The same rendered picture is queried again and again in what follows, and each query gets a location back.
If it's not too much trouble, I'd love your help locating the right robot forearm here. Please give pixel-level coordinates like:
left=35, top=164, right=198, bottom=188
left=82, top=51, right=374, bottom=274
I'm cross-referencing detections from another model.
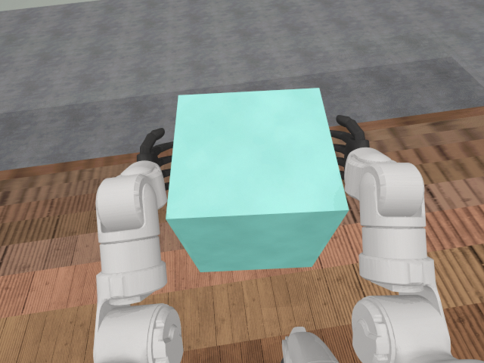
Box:
left=344, top=147, right=451, bottom=349

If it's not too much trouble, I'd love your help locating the right robot shin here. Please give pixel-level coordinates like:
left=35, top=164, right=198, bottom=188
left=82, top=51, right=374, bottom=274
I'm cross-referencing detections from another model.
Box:
left=290, top=327, right=306, bottom=334

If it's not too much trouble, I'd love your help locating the robot left hand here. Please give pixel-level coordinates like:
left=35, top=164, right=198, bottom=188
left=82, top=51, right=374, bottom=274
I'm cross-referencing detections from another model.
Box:
left=137, top=128, right=174, bottom=190

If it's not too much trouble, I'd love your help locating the left robot forearm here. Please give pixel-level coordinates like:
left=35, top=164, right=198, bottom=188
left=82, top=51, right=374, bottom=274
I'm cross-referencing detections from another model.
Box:
left=93, top=160, right=167, bottom=363

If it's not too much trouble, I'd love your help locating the carton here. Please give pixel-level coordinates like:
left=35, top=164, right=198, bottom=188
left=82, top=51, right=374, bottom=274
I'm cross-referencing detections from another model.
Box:
left=166, top=88, right=349, bottom=272

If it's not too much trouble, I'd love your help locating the robot right upper arm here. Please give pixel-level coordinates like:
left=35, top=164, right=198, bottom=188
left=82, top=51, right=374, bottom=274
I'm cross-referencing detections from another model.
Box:
left=352, top=295, right=484, bottom=363

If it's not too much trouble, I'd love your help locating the robot right hand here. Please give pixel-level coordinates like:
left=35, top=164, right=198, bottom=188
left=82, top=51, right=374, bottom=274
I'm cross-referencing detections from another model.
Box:
left=330, top=115, right=370, bottom=180

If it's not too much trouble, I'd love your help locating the robot right thigh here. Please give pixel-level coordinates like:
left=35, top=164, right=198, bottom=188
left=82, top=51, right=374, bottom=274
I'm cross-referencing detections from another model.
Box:
left=282, top=332, right=339, bottom=363

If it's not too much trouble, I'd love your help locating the robot left upper arm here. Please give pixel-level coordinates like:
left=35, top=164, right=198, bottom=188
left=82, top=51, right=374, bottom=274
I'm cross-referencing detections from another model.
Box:
left=95, top=303, right=184, bottom=363

